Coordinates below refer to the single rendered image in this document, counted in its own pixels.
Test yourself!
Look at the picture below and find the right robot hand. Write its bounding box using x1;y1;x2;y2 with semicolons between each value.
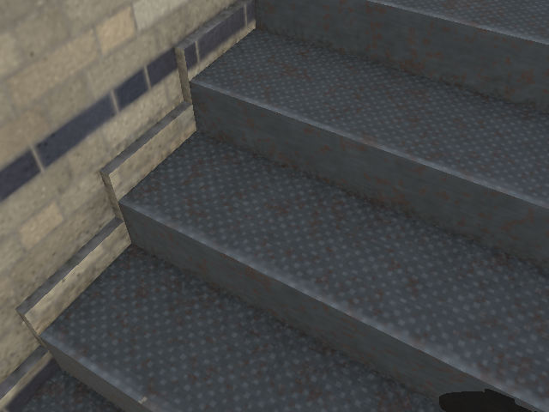
439;389;537;412

